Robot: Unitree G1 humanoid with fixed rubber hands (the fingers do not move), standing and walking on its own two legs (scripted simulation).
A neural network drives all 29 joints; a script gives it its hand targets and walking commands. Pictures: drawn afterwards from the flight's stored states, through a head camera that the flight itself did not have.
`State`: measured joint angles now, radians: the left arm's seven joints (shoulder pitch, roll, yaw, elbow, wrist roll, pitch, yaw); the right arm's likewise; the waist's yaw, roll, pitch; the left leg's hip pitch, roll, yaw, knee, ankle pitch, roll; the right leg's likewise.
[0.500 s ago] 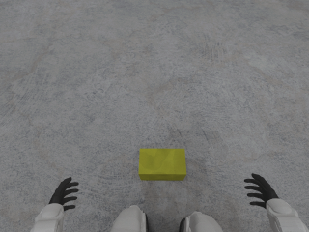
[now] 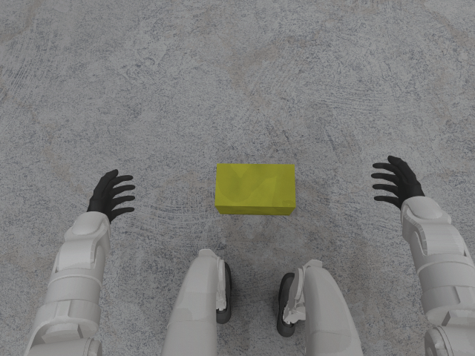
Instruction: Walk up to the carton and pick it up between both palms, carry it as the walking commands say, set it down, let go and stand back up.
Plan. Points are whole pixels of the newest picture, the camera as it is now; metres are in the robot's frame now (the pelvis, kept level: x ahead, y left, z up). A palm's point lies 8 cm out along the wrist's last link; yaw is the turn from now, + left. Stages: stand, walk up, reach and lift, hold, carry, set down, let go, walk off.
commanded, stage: reach and lift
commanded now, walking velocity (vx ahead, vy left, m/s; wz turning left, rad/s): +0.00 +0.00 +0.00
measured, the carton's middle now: (254, 190) +0.49 +0.03 -0.59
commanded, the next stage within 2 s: none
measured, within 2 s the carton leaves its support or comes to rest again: neither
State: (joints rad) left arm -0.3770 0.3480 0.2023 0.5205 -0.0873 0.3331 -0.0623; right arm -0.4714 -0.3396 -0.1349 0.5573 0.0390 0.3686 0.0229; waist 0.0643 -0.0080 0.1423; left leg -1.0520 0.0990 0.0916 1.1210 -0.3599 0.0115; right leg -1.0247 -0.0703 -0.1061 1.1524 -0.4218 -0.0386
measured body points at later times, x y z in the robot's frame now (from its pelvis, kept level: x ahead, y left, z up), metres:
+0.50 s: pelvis -0.02 +0.01 -0.04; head +0.27 +0.00 +0.30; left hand +0.48 +0.26 -0.12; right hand +0.49 -0.21 -0.14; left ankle +0.10 +0.12 -0.64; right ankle +0.07 -0.10 -0.64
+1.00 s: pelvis -0.04 +0.02 -0.10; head +0.31 +0.02 +0.16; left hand +0.50 +0.25 -0.23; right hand +0.51 -0.20 -0.23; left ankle +0.10 +0.13 -0.64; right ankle +0.07 -0.11 -0.64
